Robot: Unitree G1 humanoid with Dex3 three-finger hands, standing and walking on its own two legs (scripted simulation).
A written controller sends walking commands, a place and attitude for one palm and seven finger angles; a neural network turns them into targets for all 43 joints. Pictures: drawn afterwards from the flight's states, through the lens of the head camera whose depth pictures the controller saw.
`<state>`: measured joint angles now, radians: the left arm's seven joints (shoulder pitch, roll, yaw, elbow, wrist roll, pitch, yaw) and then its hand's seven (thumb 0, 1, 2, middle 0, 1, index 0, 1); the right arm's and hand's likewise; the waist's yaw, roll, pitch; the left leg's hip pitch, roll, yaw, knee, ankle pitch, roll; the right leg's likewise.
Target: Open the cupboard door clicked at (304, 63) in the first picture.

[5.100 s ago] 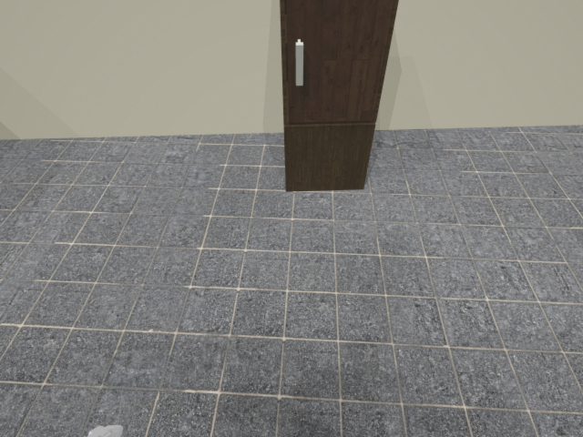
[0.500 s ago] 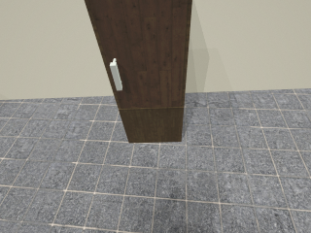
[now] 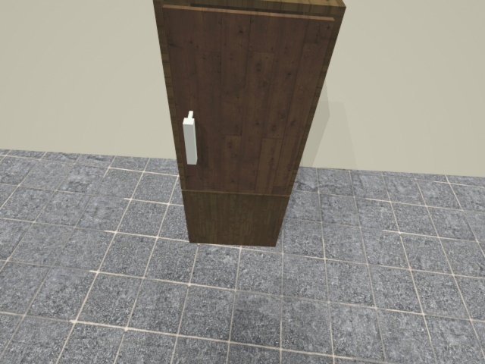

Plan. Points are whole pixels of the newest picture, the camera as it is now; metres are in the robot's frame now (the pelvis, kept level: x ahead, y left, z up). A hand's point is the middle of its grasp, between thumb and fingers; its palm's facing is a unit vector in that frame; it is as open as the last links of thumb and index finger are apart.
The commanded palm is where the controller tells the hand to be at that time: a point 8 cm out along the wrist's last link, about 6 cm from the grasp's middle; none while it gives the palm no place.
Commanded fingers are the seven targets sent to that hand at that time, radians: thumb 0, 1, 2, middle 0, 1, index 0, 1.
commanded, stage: take the last steps up to it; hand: left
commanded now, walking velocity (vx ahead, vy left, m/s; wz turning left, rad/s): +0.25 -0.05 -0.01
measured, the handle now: (191, 137) +0.69 +0.19 -0.08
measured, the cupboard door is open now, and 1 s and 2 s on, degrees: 0 0 0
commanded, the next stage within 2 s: come to a stop and stand still in 0.22 s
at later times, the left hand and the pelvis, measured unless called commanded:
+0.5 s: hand (179, 318) +0.23 +0.14 -0.17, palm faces +0.03 -0.98 -0.22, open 7.1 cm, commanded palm none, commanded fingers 0.00 0.90 0.90 -0.20 -0.30 -0.20 -0.30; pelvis +0.15 -0.04 +0.00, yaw +0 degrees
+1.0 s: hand (155, 356) +0.17 +0.17 -0.17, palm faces +0.00 -0.97 -0.22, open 7.3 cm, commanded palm none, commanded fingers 0.00 0.90 0.90 -0.20 -0.30 -0.20 -0.30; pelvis +0.14 -0.02 +0.00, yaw -2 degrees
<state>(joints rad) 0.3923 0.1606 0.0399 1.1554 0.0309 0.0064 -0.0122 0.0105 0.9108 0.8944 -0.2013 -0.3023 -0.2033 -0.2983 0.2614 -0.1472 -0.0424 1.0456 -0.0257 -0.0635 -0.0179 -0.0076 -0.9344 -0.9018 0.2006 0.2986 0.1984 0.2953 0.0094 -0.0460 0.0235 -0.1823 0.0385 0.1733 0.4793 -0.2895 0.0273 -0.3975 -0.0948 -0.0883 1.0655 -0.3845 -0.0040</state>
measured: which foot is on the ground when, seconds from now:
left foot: down 0.00-0.30, up 0.32-0.62, down 0.64-1.00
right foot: up 0.00-0.26, down 0.28-0.66, up 0.68-1.00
